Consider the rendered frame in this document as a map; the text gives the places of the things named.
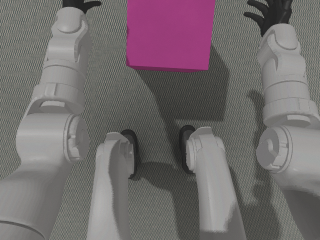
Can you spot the robot right foot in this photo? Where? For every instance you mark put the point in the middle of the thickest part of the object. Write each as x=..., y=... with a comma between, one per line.
x=184, y=134

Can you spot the right robot forearm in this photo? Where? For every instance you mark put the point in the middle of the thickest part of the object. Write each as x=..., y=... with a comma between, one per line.
x=284, y=80

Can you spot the carton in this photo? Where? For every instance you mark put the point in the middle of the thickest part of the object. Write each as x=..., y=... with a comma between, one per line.
x=169, y=35

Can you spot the left robot upper arm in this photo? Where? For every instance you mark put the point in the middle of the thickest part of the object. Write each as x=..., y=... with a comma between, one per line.
x=30, y=198

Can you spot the robot left hand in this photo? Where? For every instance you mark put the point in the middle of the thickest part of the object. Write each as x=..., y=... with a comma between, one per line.
x=79, y=4

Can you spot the robot right shin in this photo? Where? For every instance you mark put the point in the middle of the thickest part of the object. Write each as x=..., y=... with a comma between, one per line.
x=206, y=130

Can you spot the right robot upper arm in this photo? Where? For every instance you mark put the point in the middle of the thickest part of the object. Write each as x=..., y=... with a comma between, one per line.
x=292, y=156

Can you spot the left robot forearm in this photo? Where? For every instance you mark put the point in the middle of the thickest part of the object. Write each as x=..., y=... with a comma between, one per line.
x=64, y=72

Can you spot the robot right hand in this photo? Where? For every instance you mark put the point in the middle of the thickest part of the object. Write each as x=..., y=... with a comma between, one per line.
x=278, y=12

